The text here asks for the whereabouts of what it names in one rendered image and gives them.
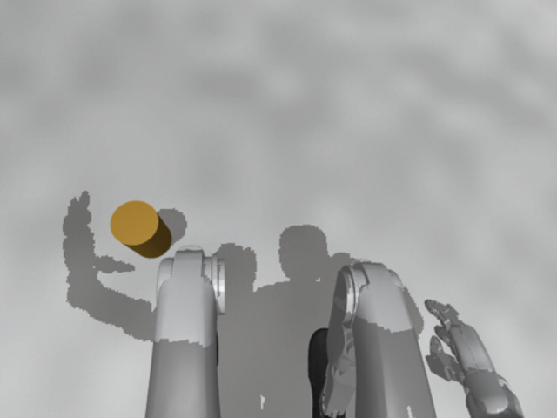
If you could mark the can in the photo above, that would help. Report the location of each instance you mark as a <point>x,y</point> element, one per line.
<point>137,225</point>

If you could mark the right robot foot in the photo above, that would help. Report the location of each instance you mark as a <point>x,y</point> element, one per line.
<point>317,366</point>

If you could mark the right robot hand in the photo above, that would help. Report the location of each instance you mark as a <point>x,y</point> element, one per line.
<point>463,341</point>

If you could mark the right robot arm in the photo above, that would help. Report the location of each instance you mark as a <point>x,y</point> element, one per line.
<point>488,395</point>

